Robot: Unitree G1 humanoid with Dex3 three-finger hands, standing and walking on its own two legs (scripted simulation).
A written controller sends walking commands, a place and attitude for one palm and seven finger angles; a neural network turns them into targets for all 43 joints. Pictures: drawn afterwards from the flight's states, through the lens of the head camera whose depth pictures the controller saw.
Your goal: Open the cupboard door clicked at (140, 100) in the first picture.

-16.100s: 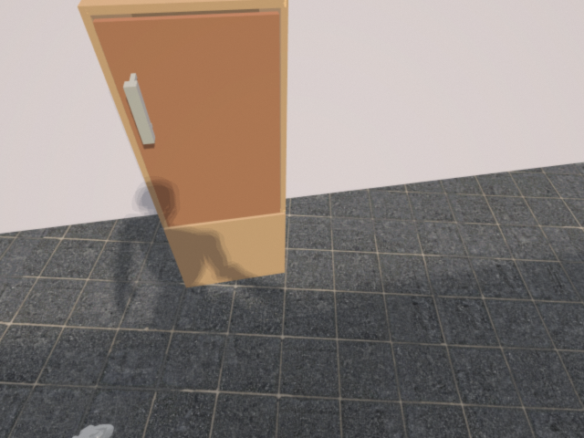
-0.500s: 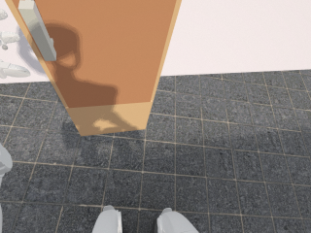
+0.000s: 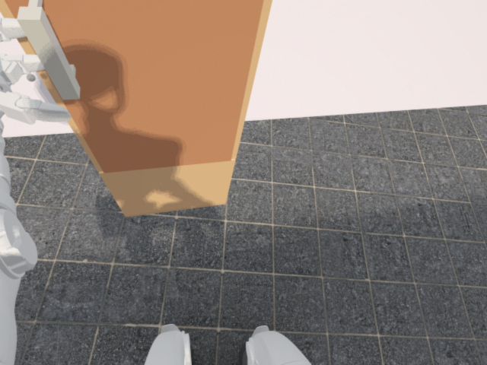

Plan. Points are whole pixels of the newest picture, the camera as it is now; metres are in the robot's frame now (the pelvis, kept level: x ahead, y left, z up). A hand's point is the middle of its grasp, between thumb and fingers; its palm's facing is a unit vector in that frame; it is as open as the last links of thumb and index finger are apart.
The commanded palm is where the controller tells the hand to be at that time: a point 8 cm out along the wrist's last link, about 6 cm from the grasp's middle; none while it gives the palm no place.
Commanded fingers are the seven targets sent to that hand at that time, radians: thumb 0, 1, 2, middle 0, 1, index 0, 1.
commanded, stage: slide the fingers in behind the handle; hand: left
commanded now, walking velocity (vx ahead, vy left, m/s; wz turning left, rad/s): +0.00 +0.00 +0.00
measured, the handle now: (54, 48) +0.58 +0.23 +0.11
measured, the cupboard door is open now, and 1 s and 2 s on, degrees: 0 0 0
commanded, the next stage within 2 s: close the thumb around the handle in 1.14 s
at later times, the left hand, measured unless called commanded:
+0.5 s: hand (53, 75) +0.54 +0.23 +0.10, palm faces +0.09 -1.00 +0.00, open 13.9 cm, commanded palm +0.51 +0.26 +0.10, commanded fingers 0.00 -0.50 0.30 -0.30 -1.20 -0.30 -1.20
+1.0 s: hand (67, 76) +0.53 +0.21 +0.11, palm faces +0.08 -1.00 +0.00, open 14.0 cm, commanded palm +0.51 +0.25 +0.10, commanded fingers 0.00 -0.50 0.30 -0.30 -1.20 -0.30 -1.20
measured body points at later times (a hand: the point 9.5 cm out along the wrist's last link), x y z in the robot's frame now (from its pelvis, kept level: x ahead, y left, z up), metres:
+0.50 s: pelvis +0.00 -0.01 +0.00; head +0.14 +0.03 +0.43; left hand +0.53 +0.28 +0.11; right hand -0.02 -0.28 -0.10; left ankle +0.03 +0.09 -0.68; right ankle -0.01 -0.13 -0.68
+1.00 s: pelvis +0.00 +0.00 +0.00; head +0.13 +0.03 +0.43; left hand +0.52 +0.26 +0.11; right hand -0.02 -0.27 -0.10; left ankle +0.03 +0.09 -0.68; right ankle -0.01 -0.13 -0.68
